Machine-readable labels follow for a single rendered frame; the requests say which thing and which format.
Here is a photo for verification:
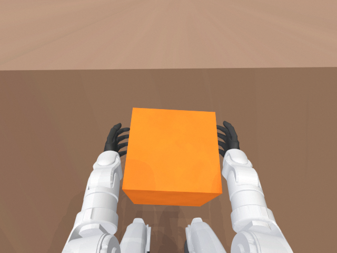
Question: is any left robot hand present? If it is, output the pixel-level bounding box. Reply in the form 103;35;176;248
104;123;130;157

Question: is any robot thigh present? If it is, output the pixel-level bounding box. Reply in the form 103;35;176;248
185;222;226;253
120;222;151;253

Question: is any left robot thigh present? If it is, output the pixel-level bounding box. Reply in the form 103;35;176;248
120;222;151;253

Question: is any right robot hand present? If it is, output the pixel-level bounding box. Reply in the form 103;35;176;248
216;121;240;157

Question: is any robot right upper arm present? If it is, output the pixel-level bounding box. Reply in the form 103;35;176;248
231;229;293;253

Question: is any right robot thigh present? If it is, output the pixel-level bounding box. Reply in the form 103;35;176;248
185;222;226;253

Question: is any robot left forearm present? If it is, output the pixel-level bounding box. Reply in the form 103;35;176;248
62;151;123;252

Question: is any robot left upper arm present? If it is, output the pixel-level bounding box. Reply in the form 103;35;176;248
62;233;121;253

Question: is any robot right forearm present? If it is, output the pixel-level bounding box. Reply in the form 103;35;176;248
222;149;287;242

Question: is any carton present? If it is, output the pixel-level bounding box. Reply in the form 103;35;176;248
122;108;222;207

